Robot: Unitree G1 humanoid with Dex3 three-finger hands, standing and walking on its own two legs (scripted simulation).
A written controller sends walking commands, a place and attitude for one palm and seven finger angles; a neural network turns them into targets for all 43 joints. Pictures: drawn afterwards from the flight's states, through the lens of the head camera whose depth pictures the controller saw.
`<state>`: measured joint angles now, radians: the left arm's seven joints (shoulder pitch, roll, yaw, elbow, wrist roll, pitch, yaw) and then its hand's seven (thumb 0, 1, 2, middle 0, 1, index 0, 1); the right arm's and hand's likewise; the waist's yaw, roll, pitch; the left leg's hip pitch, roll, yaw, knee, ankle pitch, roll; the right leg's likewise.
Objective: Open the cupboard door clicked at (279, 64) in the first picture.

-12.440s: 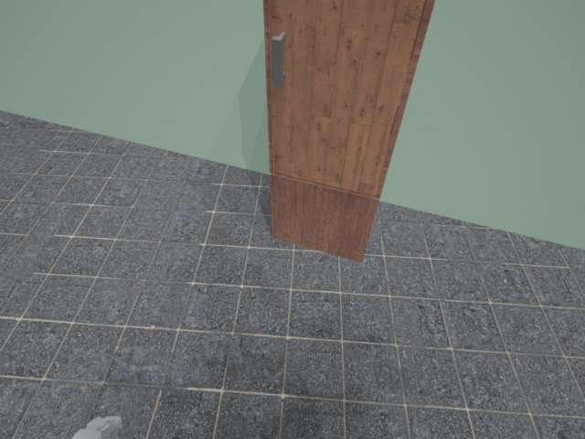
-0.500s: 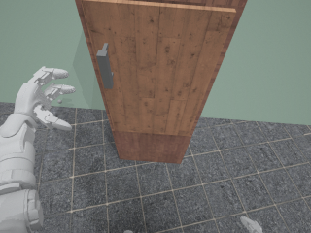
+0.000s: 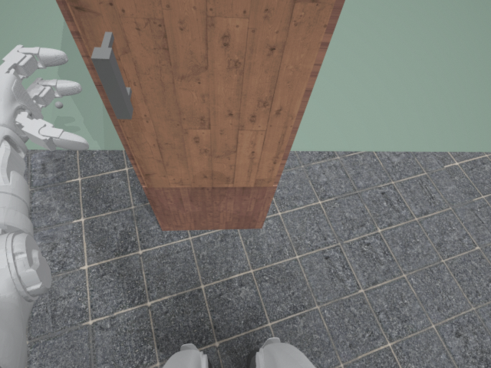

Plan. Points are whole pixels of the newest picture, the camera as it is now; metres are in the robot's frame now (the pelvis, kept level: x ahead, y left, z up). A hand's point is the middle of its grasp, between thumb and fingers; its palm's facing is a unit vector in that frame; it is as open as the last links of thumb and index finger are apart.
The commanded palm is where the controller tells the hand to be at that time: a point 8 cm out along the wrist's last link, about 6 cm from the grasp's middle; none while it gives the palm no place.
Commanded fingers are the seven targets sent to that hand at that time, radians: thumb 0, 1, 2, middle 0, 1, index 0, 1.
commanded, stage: move the hooked fingers beside the handle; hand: left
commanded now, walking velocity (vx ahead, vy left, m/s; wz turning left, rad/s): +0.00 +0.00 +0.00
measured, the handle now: (117, 77) +0.56 +0.17 +0.10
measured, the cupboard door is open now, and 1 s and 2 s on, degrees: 0 0 0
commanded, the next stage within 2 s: slide the fingers in behind the handle in 1.06 s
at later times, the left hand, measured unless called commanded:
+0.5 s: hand (59, 94) +0.53 +0.26 +0.10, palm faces -0.04 -1.00 -0.01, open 14.0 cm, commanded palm +0.51 +0.30 +0.10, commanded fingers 0.00 -0.50 0.30 -0.30 -1.20 -0.30 -1.20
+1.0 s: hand (50, 96) +0.52 +0.26 +0.10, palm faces -0.02 -1.00 +0.00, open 14.0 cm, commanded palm +0.50 +0.30 +0.10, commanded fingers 0.00 -0.50 0.30 -0.30 -1.20 -0.30 -1.20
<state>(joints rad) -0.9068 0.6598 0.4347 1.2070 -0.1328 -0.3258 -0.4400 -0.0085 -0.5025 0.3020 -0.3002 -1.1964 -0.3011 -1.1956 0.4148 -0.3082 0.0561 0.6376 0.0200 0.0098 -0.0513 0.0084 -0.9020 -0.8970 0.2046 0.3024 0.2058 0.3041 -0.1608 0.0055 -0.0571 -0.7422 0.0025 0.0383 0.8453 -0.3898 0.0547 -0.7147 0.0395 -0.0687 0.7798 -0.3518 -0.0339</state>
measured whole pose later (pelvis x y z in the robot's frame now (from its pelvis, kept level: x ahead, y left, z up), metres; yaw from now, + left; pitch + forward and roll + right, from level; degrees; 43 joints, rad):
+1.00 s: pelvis +0.02 +0.01 +0.00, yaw +0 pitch +19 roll -4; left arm -0.96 0.70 0.44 1.24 -0.12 -0.32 -0.45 -0.01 -0.50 0.30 -0.30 -1.20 -0.30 -1.20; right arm 0.39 -0.29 0.07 0.60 0.01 0.10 -0.03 0.00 -0.90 -0.90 0.21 0.30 0.21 0.30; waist -0.17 0.01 -0.08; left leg -0.80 0.01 0.02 0.90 -0.43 0.06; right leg -0.75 0.05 -0.08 0.78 -0.37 -0.02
